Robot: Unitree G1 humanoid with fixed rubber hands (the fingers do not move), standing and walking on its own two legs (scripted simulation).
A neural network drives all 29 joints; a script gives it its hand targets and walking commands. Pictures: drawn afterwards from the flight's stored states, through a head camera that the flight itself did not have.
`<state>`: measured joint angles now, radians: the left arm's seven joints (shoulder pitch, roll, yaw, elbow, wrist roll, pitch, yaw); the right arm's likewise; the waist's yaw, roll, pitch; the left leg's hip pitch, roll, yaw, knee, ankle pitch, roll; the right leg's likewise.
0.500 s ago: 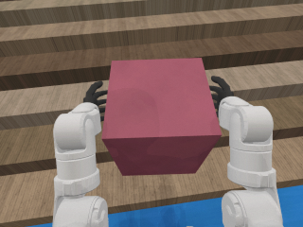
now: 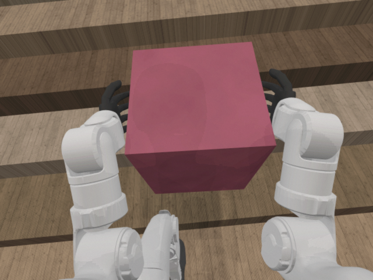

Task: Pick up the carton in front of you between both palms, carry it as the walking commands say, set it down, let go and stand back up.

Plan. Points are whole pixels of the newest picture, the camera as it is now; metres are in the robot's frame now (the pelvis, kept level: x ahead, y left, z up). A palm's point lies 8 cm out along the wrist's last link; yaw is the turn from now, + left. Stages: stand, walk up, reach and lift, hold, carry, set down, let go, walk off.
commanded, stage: carry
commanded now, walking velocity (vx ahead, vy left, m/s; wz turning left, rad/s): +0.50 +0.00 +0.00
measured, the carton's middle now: (196, 129) +0.40 +0.02 +0.08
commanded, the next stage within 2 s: none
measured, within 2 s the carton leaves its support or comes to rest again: neither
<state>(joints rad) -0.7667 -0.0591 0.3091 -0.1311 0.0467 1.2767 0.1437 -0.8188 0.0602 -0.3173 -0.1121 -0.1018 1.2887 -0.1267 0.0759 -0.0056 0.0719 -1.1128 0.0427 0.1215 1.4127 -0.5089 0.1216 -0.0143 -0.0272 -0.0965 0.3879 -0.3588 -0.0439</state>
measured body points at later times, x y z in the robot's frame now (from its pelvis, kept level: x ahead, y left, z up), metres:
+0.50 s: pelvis +0.37 +0.02 +0.16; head +0.38 +0.04 +0.61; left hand +0.75 +0.16 +0.33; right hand +0.76 -0.14 +0.35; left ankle +0.21 +0.09 -0.57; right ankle +0.51 -0.05 -0.48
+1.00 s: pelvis +0.66 +0.09 +0.29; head +0.66 +0.08 +0.74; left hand +1.05 +0.23 +0.47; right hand +1.05 -0.07 +0.46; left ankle +0.75 +0.20 -0.36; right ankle +0.52 -0.05 -0.44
